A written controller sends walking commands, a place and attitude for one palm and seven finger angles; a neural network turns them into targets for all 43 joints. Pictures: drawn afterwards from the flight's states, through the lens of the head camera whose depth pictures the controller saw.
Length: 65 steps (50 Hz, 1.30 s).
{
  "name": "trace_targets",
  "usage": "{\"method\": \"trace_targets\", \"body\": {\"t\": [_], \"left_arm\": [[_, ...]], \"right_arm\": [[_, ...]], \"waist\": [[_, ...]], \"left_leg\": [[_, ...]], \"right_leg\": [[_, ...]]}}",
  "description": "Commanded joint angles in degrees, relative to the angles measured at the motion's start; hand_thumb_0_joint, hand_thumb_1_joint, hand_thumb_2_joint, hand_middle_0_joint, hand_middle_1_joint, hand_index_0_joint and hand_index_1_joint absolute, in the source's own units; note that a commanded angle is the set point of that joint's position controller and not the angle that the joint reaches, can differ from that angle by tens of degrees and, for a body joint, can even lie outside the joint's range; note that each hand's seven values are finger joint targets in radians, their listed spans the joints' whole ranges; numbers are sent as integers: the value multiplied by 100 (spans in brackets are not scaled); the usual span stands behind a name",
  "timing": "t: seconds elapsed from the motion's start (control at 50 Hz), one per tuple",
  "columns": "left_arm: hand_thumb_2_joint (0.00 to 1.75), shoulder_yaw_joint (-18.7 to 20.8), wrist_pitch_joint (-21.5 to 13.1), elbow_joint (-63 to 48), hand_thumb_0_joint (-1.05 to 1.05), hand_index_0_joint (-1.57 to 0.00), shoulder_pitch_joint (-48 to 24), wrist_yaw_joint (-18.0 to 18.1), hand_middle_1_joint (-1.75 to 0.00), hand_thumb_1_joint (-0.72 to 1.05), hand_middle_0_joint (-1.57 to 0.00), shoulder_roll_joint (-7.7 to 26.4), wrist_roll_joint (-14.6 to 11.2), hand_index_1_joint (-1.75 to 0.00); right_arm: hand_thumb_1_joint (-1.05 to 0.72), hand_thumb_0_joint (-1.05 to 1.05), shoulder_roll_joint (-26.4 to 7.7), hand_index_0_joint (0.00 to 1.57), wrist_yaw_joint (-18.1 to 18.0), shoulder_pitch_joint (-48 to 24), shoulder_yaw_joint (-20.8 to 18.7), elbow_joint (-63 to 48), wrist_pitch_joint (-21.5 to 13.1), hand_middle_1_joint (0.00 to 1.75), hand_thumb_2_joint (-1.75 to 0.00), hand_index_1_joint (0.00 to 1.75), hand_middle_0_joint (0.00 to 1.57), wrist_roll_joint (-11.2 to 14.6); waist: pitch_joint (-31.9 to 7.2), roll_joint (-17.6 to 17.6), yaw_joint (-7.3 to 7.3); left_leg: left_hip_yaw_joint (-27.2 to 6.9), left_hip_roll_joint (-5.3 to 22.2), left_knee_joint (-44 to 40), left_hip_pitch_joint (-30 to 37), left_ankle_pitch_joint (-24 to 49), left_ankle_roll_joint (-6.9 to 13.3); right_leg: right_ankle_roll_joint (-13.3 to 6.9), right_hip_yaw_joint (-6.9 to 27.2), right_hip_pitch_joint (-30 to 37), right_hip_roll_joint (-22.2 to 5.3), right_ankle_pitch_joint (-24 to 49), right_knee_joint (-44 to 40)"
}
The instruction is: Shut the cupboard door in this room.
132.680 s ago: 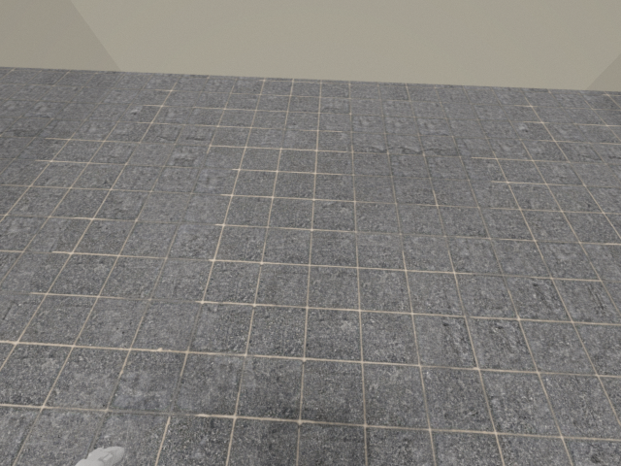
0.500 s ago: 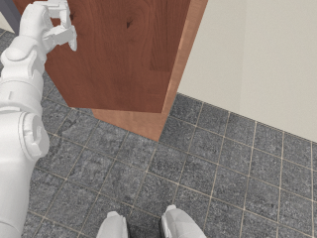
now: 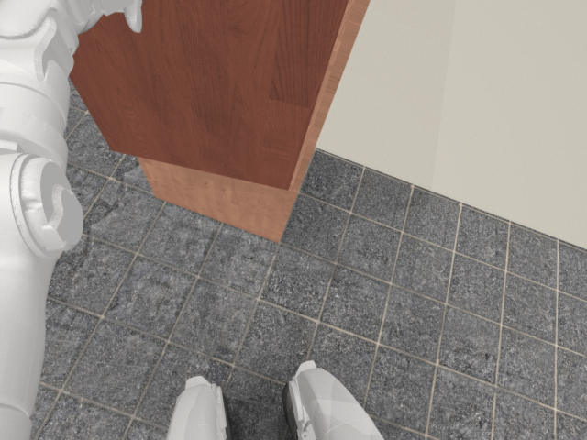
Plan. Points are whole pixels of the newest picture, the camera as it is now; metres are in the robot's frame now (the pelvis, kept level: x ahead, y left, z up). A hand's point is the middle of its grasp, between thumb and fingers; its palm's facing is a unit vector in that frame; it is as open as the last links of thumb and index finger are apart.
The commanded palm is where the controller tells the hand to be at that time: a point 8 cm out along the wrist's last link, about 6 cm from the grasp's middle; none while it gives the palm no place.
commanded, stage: pull the fist back off the door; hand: left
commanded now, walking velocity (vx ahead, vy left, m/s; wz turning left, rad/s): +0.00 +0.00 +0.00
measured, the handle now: out of the picture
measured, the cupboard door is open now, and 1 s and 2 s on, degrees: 9 6 6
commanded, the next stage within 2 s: draw the hand back to the body in 0.84 s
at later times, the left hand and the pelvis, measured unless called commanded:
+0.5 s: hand (146, 5) +0.58 +0.06 +0.15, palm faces +0.11 -0.99 -0.02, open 3.1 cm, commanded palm +0.53 +0.11 +0.15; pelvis +0.03 -0.02 +0.03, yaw -1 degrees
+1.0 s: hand (162, 53) +0.51 +0.05 +0.16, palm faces +0.10 -0.99 -0.02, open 3.1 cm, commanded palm +0.47 +0.12 +0.15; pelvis +0.01 -0.02 +0.04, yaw +1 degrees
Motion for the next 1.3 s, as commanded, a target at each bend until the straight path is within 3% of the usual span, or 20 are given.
{"method": "trace_targets", "body": {"t": [0.0,0.06,0.1,0.12,0.16,0.24,0.32,0.46,0.56,0.66,0.68,0.74,0.8,0.84,0.94,0.98,1.04,1.12,1.24,1.28], "left_arm": [[90,971,-201,-1233,0,-130,-3086,2094,-150,90,-130,134,-155,-150],[90,797,-520,-1721,0,-130,-2975,3505,-150,90,-130,-234,599,-150],[90,405,-768,-1775,0,-130,-2953,3774,-150,90,-130,-464,1073,-150],[90,301,-871,-1928,0,-130,-2982,3736,-150,90,-130,-454,1128,-150],[90,336,-907,-1935,0,-130,-2805,3492,-150,90,-130,-334,991,-150],[90,803,-878,-1793,0,-130,-2179,3178,-150,90,-130,84,650,-150],[90,925,-1273,-2217,0,-130,-1441,3155,-150,90,-130,-27,464,-150],[90,471,-1408,-2361,0,-130,82,2922,-150,90,-130,-944,204,-150],[90,187,-1549,-2772,0,-130,74,2900,-150,90,-130,-1350,-7,-150],[90,-137,-1875,-3401,0,-130,35,2943,-150,90,-130,-1630,15,-150],[90,-174,-1881,-3422,0,-130,272,2938,-150,90,-130,-1693,18,-150],[90,-345,-1716,-3267,0,-130,660,2945,-150,90,-130,-1958,-42,-150],[90,-275,-1571,-2981,0,-130,40,3086,-150,90,-130,-1777,-25,-150],[90,6,-1601,-2877,0,-130,-70,3187,-150,90,-130,-1453,-23,-150],[90,-52,-1763,-2412,0,-130,-91,3121,-150,90,-130,-1400,107,-150],[90,449,-1745,-2421,0,-130,595,3041,-150,90,-130,-896,79,-150],[90,452,-1670,-3028,0,-130,1441,2765,-150,90,-130,-1020,-95,-150],[90,378,-1440,-4125,0,-130,2209,2481,-150,90,-130,-1086,-403,-150],[90,-136,-1097,-5777,0,-130,2899,2229,-150,90,-130,-1443,-702,-150],[90,-117,-944,-6012,0,-130,3258,2178,-150,90,-130,-1402,-761,-150]], "right_arm": [[-90,0,-1044,20,207,1749,-351,-201,-109,30,-90,30,20,-196],[-90,0,-965,20,546,1836,-419,-265,-37,30,-90,30,20,-456],[-90,0,-996,20,697,1893,-512,-209,25,30,-90,30,20,-513],[-90,0,-1009,20,731,1905,-554,-208,71,30,-90,30,20,-499],[-90,0,-1026,20,722,1875,-585,-239,168,30,-90,30,20,-411],[-90,0,-989,20,620,1822,-536,-328,315,30,-90,30,20,-273],[-90,0,-897,20,608,1685,-546,-429,318,30,-90,30,20,-242],[-90,0,-834,20,601,1405,-667,-553,407,30,-90,30,20,-90],[-90,0,-782,20,529,1059,-680,-555,408,30,-90,30,20,-9],[-90,0,-717,20,477,748,-702,-537,344,30,-90,30,20,19],[-90,0,-698,20,474,672,-715,-542,339,30,-90,30,20,32],[-90,0,-690,20,442,512,-707,-574,361,30,-90,30,20,95],[-90,0,-711,20,351,432,-654,-506,389,30,-90,30,20,108],[-90,0,-714,20,313,337,-622,-515,356,30,-90,30,20,93],[-90,0,-687,20,307,267,-545,-501,260,30,-90,30,20,55],[-90,0,-739,20,303,294,-567,-646,282,30,-90,30,20,66],[-90,0,-687,20,284,214,-566,-932,342,30,-90,30,20,142],[-90,0,-693,20,210,35,-590,-1134,379,30,-90,30,20,303],[-90,0,-609,20,45,-412,-570,-1133,162,30,-90,30,20,458],[-90,0,-611,20,-5,-565,-546,-1126,82,30,-90,30,20,482]], "waist": [[-3410,964,-272],[-3423,1159,-192],[-3553,1042,-314],[-3703,1135,-278],[-3890,1070,-158],[-3661,744,80],[-3462,553,293],[-2772,-191,524],[-2442,-180,551],[-2815,93,627],[-2865,158,723],[-2651,-142,753],[-2113,-380,576],[-2236,-471,634],[-2168,-341,581],[-2560,-456,908],[-2926,-316,1207],[-2571,-697,1292],[-1949,-208,1353],[-1714,-328,1413]], "left_leg": [[-685,149,-500,3575,2464,-84],[-569,130,-468,3636,2625,-137],[-593,135,-479,3842,2818,-149],[-521,100,-521,3929,2860,-149],[-395,27,-653,3957,2849,-132],[-189,-50,-954,3669,2724,-63],[-26,-82,-1131,3681,2851,-47],[241,-181,-1442,3554,2723,-13],[278,-221,-1542,3712,2386,0],[196,-206,-1476,4255,2588,-44],[201,-206,-1464,4343,2677,-61],[177,-185,-1531,4330,2523,-75],[187,-199,-1642,3982,1932,-37],[186,-226,-1660,3822,1738,-27],[166,-221,-1616,3606,1502,-39],[215,-240,-1681,3570,1612,-33],[340,-247,-1796,3860,2107,-36],[433,-219,-2075,3954,2016,22],[414,-179,-2435,4598,1795,38],[386,-181,-2569,4635,1636,45]], "right_leg": [[-69,-47,104,124,1556,-591],[-45,-85,-1,126,1536,-582],[-60,-88,19,147,1627,-606],[-72,-41,218,148,1734,-679],[-100,24,763,163,1988,-810],[-85,106,1614,175,2415,-1044],[-70,164,2118,179,2848,-1176],[-30,210,2736,157,3390,-1440],[-12,271,2649,122,3147,-1559],[-44,247,2517,87,3079,-1393],[-60,242,2552,85,3127,-1370],[-49,192,2468,88,2925,-1416],[-12,257,2324,44,2506,-1559],[1,322,2464,24,2387,-1563],[-1,341,2263,-8,2101,-1498],[-35,375,2754,-8,2266,-1471],[-56,360,3309,18,2861,-1485],[-17,353,3728,60,3011,-1802],[-39,292,3681,75,2508,-2204],[-41,271,3696,69,2269,-2328]]}}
